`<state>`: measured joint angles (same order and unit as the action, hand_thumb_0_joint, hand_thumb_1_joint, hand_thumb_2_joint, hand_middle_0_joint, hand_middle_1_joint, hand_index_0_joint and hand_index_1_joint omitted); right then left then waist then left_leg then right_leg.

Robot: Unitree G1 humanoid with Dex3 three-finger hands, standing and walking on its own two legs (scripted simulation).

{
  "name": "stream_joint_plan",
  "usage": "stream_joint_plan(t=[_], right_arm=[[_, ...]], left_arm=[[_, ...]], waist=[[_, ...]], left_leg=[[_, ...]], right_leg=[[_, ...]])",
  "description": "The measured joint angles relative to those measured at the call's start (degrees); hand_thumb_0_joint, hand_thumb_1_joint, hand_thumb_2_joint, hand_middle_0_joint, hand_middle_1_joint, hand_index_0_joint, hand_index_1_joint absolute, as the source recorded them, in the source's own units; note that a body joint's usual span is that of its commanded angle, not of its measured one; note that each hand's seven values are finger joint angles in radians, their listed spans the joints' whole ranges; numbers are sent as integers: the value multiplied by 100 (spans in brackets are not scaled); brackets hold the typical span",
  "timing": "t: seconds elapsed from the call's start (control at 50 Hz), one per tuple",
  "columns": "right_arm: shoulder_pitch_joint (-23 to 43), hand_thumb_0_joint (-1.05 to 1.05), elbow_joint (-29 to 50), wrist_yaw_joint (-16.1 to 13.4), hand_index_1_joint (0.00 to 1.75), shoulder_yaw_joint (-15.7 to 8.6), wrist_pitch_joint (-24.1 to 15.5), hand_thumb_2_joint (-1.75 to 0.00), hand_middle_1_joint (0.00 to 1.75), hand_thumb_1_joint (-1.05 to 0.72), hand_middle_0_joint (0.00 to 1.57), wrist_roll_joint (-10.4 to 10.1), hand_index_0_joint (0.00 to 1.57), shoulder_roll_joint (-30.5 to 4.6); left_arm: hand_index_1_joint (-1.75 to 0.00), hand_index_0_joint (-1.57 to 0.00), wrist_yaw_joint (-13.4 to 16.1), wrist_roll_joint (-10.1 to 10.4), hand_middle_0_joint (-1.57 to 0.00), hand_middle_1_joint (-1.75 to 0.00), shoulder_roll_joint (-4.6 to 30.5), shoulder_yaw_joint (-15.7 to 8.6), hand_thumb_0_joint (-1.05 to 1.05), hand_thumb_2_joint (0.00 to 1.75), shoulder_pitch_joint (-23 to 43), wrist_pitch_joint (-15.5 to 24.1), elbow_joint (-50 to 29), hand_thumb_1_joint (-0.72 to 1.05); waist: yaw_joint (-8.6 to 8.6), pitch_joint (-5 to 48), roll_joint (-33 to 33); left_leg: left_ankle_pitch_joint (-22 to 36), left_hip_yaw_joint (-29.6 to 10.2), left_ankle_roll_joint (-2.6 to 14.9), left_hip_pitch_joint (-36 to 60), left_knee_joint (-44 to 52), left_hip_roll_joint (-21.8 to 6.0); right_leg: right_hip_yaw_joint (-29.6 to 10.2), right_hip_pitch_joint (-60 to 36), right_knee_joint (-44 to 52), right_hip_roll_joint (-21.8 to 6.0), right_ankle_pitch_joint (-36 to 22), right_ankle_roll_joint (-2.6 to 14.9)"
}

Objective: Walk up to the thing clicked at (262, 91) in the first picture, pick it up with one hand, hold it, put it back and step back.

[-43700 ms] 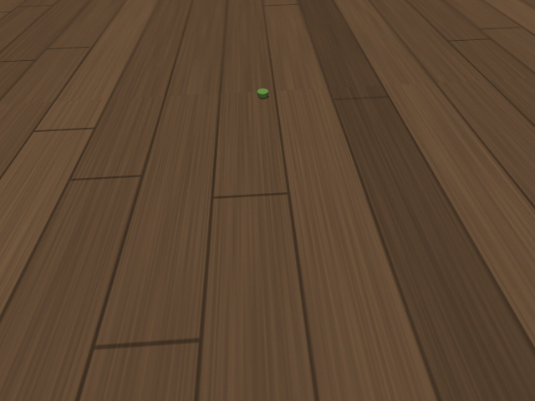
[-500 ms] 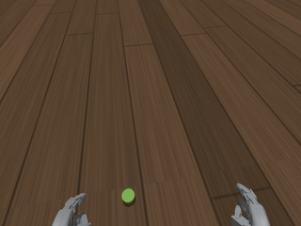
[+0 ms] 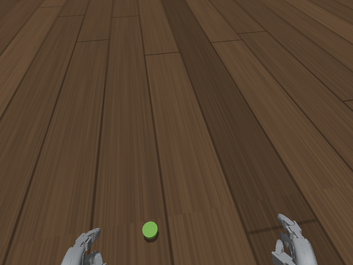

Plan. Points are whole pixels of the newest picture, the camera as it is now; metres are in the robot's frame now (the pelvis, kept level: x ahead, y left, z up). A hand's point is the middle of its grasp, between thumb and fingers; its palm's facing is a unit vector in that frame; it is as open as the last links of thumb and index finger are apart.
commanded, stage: stand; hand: left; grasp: from above
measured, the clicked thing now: (150, 230) +0.44 +0.16 -0.70
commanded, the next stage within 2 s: none
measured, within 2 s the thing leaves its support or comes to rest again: neither
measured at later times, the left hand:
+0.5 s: hand out of the picture +0.08 +0.23 -0.11, palm faces +0.02 -0.95 -0.32, open 7.4 cm
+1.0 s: hand out of the picture +0.03 +0.24 -0.10, palm faces +0.02 -0.94 -0.33, open 7.4 cm
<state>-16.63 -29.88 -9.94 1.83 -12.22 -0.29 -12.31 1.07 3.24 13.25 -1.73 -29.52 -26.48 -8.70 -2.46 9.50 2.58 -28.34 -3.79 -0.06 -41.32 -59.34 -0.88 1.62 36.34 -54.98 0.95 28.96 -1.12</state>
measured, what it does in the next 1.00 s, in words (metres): rises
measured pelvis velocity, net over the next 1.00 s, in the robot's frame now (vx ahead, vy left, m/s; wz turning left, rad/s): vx -0.02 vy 0.01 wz -0.01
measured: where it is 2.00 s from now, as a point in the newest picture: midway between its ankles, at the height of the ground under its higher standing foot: outside the picture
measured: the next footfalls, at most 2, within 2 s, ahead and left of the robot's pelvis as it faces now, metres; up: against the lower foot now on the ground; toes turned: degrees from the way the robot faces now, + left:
none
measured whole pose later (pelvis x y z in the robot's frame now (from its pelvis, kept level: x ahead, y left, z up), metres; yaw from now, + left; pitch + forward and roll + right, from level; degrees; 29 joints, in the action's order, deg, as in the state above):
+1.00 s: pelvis -0.02 +0.01 +0.07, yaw -1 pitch -5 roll +0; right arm -8.5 -63.4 -1.1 -2.6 -0.3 1.7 -16.0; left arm 1.6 -1.6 16.4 -2.3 -10.4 -0.5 63.6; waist 0.7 -3.7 0.5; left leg -10.0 -0.4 0.9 -7.5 -22.1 1.3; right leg -1.4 5.5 -22.3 -2.0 12.2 -2.1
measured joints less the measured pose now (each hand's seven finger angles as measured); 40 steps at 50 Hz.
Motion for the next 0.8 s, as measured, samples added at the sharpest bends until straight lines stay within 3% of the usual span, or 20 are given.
stream_joint_plan(t=[0.1, 0.14, 0.18, 0.24, 0.3, 0.48, 0.8], right_arm=[[-10, 2, -5, -1, 30, 3, -1, -89, 30, -90, 20, 1, 20, 4], [219, 2, -380, 160, 30, -86, 130, -89, 30, -90, 20, 329, 20, -20], [486, 1, -858, 431, 30, -67, 483, -89, 30, -90, 20, 527, 20, -136], [684, 1, -1291, 724, 30, -128, 780, -89, 30, -90, 21, 507, 20, -264], [713, 2, -1556, 857, 30, -278, 918, -89, 30, -90, 21, 401, 21, -328], [574, 1, -2278, 919, 30, -512, 1142, -90, 30, -90, 20, 350, 20, -406], [695, 1, -3126, 860, 30, -424, 1182, -89, 30, -90, 20, 231, 20, -246]], left_arm=[[-30, -20, -3, 12, -20, -30, -10, -8, 1, 90, 21, 6, 39, 91], [-30, -20, 45, -256, -20, -30, 80, 124, 1, 90, 488, 711, 866, 90], [-30, -20, 65, -464, -20, -30, 153, 152, 1, 90, 1040, 1338, 1980, 90], [-30, -20, 57, -580, -20, -30, 262, 97, 1, 90, 1518, 1823, 3159, 90], [-30, -20, 59, -575, -20, -30, 333, -5, 1, 90, 1651, 2065, 3910, 90], [-30, -20, 83, -567, -20, -30, 342, -117, 1, 90, 1634, 2409, 5533, 90], [-30, -20, 50, -490, -20, -30, 232, -59, 0, 90, 1821, 2552, 6903, 90]], waist=[[-3, 10, 10], [143, -390, -97], [287, -669, -220], [352, -966, -312], [360, -1113, -350], [304, -1204, -362], [330, -1320, -300]], left_leg=[[0, 3, 0, -1, 1, 0], [66, 98, 26, 373, 157, 25], [208, 205, 44, 724, 441, 74], [415, 280, 59, 1124, 841, 143], [576, 323, 60, 1431, 1178, 167], [893, 318, 93, 2187, 1952, 185], [1629, 364, 143, 3183, 3391, 250]], right_leg=[[-3, 5, -5, -1, 1, 0], [-92, -301, 52, -35, -31, 11], [-192, -563, 194, -94, -117, 22], [-261, -884, 446, -173, -258, 8], [-303, -1145, 709, -203, -390, -6], [-291, -1933, 1556, -233, -748, -51], [-329, -2910, 2993, -322, -1503, -131]])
